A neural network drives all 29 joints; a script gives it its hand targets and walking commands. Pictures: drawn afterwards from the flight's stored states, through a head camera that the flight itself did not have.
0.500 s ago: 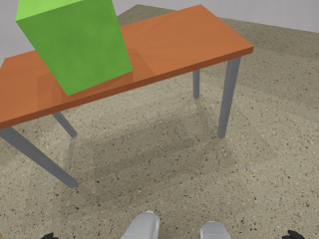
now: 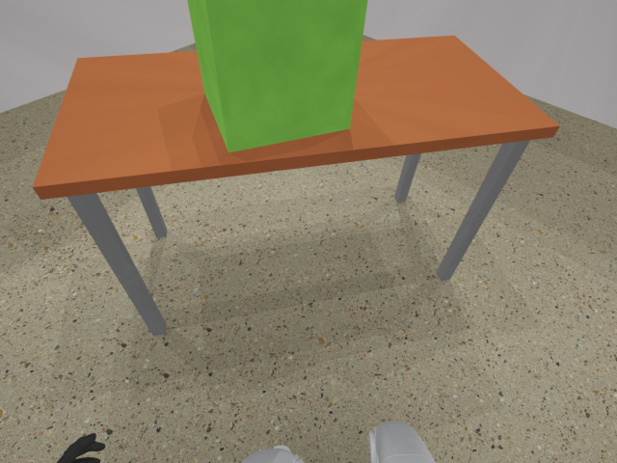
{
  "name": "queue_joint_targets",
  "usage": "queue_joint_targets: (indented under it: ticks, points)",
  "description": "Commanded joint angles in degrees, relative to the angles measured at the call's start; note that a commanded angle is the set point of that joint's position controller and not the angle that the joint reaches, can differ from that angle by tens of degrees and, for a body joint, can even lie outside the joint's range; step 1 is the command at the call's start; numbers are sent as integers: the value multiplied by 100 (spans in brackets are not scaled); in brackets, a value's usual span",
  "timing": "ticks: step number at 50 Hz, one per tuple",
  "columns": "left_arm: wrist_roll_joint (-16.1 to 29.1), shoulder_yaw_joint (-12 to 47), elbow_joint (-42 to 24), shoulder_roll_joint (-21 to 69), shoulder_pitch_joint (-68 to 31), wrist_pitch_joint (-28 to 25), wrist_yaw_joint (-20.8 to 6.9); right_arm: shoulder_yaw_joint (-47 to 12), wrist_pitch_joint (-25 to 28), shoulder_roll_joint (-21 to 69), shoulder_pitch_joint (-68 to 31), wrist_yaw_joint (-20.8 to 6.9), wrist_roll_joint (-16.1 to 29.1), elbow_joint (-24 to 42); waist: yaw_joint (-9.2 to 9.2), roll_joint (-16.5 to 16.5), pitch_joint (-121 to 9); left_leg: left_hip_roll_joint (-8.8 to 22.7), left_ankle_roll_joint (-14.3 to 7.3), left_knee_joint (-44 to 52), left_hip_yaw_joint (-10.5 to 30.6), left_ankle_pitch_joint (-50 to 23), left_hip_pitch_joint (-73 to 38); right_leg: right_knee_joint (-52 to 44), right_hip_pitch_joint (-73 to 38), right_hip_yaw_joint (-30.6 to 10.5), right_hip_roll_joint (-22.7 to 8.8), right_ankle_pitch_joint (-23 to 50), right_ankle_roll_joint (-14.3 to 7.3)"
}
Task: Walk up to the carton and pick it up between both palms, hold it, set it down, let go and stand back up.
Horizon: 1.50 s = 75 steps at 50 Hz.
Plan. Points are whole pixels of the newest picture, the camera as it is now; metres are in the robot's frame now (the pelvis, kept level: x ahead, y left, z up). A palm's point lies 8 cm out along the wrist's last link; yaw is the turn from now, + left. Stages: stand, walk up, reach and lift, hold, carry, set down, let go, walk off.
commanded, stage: walk up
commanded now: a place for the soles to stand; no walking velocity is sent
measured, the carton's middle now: (271, 47) +0.89 +0.04 +0.12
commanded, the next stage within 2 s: none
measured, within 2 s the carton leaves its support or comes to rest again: neither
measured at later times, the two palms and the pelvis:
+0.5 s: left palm out of the picture +0.09 +0.56 -0.08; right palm (389, 377) +0.24 -0.11 -0.03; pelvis +0.08 +0.20 +0.02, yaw +12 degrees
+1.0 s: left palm out of the picture +0.18 +0.59 -0.13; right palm (345, 337) +0.31 -0.06 -0.03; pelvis +0.15 +0.25 +0.00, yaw +15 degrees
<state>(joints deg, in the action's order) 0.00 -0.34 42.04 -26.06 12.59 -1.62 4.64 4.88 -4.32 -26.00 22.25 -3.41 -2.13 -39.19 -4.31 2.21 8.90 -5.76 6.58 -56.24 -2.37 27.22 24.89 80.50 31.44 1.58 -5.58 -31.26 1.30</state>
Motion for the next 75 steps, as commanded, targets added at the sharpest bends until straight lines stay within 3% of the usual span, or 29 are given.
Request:
queue_joint_targets:
  ticks: [1, 2, 3, 6, 8, 10, 12, 15, 16, 22, 28, 31, 33, 35, 36, 38, 40, 42, 44, 45, 50, 54, 58, 63, 67, 70, 72, 73, 75]
  points:
    - [419, -1314, 913, -1619, 4517, 43, 328, 417, 172, -452, -2650, 301, 39, 1184, 2829, -4383, -999, -536, 182, -4880, 1512, -693, 1761, -6369, -4254, -1027, -1440, 2999, -1148]
    - [-9, -1101, 329, -1166, 2506, -82, 360, 214, 294, -265, -1184, 339, 65, 1033, 1449, -3685, -2014, 27, -660, -3838, 2193, 858, 2764, -4517, -5413, -1173, -968, 2587, -800]
    - [-93, -968, -26, -1009, 979, -86, 328, 206, 311, -242, -438, 261, 178, 647, 868, -2709, -1568, 215, -725, -2453, 1855, 420, 2529, -4506, -5004, -1153, -868, 2609, -745]
    - [-170, -761, -827, -995, -306, -266, 138, 121, 452, -550, 429, 185, 215, 585, 7, -1491, -1245, 190, -1061, -2690, 1432, 837, 2001, -4600, -3616, -921, -925, 3708, -1081]
    - [-241, -884, -602, -1574, 160, -354, 74, 134, 352, -629, -1147, -4, 165, 1177, 206, -732, -667, 624, -942, -9, 1180, 664, 2188, -4441, -3993, -1317, -1639, 4541, -1006]
    - [-161, -859, -494, -1764, 598, -268, -56, 189, 636, -987, -286, 76, 216, 337, -62, 30, -1448, 599, -1110, 3300, 692, -1429, -1510, -1681, -2421, -50, -826, 4823, -393]
    - [-206, -585, -81, -898, 1894, -196, -242, 508, 747, -1528, 832, 343, 244, -312, -167, 942, -2090, 646, -1040, 1959, 2312, -2814, -4348, -124, 258, -417, 26, -323, -37]
    - [-161, -443, -287, -1210, 1093, -163, -178, 589, 728, -1997, 621, 470, 442, -129, -224, 2224, -1737, 1834, -1491, 3220, 5633, -3317, -3178, 514, 1198, -811, 524, -681, -360]
    - [-145, -503, -369, -1513, 418, -135, -186, 585, 743, -1930, 234, 534, 452, -50, -161, 1308, -957, 1813, -1310, 3488, 5717, -3057, -2416, 639, 1363, -1060, 362, -387, -357]
    - [24, -494, -73, -935, 410, 152, -411, 299, 1009, -1122, 573, 739, 444, -339, 368, 718, -71, 674, 800, 3129, 2867, -6232, -1500, -792, 223, -567, 164, 1099, -534]
    - [-31, -527, -126, -926, -669, 350, -432, 248, 1078, -1074, 451, 947, 324, -44, 357, -194, 176, 862, 87, 2706, 3080, -6027, -1286, -1813, 533, -320, 176, 1415, -556]
    - [-108, -505, -90, -1009, -269, 335, -448, 327, 1023, -1311, 269, 1008, 339, 10, 481, 478, 163, 438, 1158, 2667, 2419, -7435, -1427, -3143, -97, 514, 471, 1136, -514]
    - [-59, -613, 304, -1082, 1010, 325, -375, 395, 976, -1324, -580, 1071, 304, 337, 1222, 410, -110, -199, 1791, 1053, 1572, -8630, -347, -4939, -2200, 1132, 795, 1552, -548]
    - [66, -869, 628, -1307, 2059, 287, -369, 259, 1041, -857, -445, 1089, 443, 310, 2099, -2317, -1652, -761, 990, -3523, 1154, -3466, 705, -5475, -4622, -657, -539, 4721, -1565]
    - [51, -780, 422, -964, 1161, 298, -315, 67, 1003, -571, 34, 1091, 380, 191, 1472, -2467, -1923, -670, 366, -3709, 1014, 1500, 1591, -4682, -4767, -1314, -1315, 5844, -1926]
    - [-89, -660, -16, -786, -376, 377, -309, 64, 914, -726, 286, 1064, 388, -25, 761, -1157, -1393, 41, -234, -2472, 1093, 1711, 731, -4948, -3133, -1649, -1736, 5705, -2023]
    - [-106, -683, -404, -1027, -1175, 245, -256, 89, 937, -907, 486, 991, 327, 124, 421, -2405, -1089, 1007, -798, -841, 2623, 3168, 328, -3920, -1903, -2094, -2107, 6236, -1782]
    - [-157, -577, -586, -1112, -1514, 344, -308, 119, 994, -901, 984, 965, 307, -199, -15, -2220, -725, 1025, -816, 1601, 2064, 1092, -771, -3150, -803, -1052, -1232, 5361, -1019]
    - [-162, -561, -637, -725, -1314, 562, -392, 297, 1059, -1472, 1060, 1043, 161, -346, -62, 748, -388, 1320, -9, 3132, 3101, -3712, -1462, -1297, 477, -453, 610, 60, -204]
    - [-174, -642, -706, -734, -1193, 666, -384, 364, 979, -1564, 1074, 1117, 155, -207, -102, 656, -634, 1567, -251, 2901, 4032, -4102, -1493, -1071, 820, -1260, 1073, -397, -261]
    - [-139, -715, -106, -1272, -186, 800, -354, 482, 811, -1851, -514, 1100, 137, 239, 578, 1039, -1173, 2303, -1651, 2572, 4918, -4234, -1177, 44, 419, -2000, 959, -276, -187]
    - [-141, -706, -117, -1049, -257, 818, -374, 417, 793, -1423, 233, 1146, 205, 85, 448, 1345, -1362, 1638, -576, 1652, 3161, -6150, -2585, -109, 1082, -1911, 881, 164, -256]
    - [-132, -736, -311, -935, -638, 806, -367, 440, 786, -1394, 513, 1176, 200, 122, 146, 1530, -1315, 1463, -579, 1588, 3216, -5983, -2907, 286, 1400, -1751, 907, 152, -224]
    - [-56, -717, -181, -1018, -473, 701, -263, 429, 731, -1462, 96, 1072, 147, 335, 140, 1211, -1346, 1961, -2020, 1552, 3587, -5783, -2326, -240, 869, -1609, 845, -405, -129]
    - [-18, -753, -300, -1010, -841, 545, -323, 473, 682, -1592, -98, 1043, 77, 465, 61, 1365, -1236, 2210, -2374, 1482, 3763, -5899, -2171, -1376, 569, -1242, 340, -497, -161]
    - [8, -797, -123, -1101, -256, 417, -367, 413, 638, -1542, -936, 1034, 98, 581, 594, 1465, -1206, 1979, -1914, 901, 3161, -5629, -1277, -3370, -533, -1240, -23, 31, -348]
    - [-16, -904, 348, -1261, 464, 270, -454, 237, 582, -1101, -1266, 1016, 235, 474, 1219, -62, -1252, 603, -939, -1033, 1651, -2521, -233, -5377, -2106, -1481, -83, 2743, -292]
    - [-87, -987, 271, -1787, 210, 263, -478, 97, 526, -758, -1025, 1053, 210, 462, 921, -1560, -993, -271, -786, -1736, 1288, 1004, 920, -5022, -2053, -2971, -653, 4859, -267]
    - [-37, -1002, 180, -1783, 292, 310, -467, 175, 379, -872, -645, 1089, 172, 327, 802, -1164, -1029, -238, -756, -2239, 1936, 1470, 1099, -5106, -1893, -3413, -817, 5577, 176]
